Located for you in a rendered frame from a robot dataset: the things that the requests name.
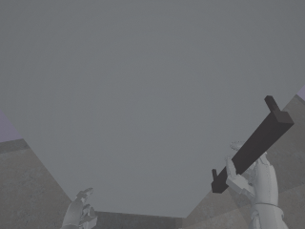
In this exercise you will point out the robot right hand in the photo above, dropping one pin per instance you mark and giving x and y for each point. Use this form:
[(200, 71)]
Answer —
[(261, 175)]

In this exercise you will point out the fridge door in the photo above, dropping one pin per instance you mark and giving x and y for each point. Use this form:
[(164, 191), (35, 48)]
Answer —
[(141, 99)]

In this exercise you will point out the handle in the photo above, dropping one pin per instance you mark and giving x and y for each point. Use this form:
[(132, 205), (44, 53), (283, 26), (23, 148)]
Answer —
[(273, 127)]

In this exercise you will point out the robot right forearm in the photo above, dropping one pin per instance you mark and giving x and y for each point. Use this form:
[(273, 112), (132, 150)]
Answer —
[(266, 216)]

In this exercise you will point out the robot left hand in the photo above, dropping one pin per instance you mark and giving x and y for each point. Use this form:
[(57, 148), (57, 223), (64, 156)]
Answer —
[(76, 212)]

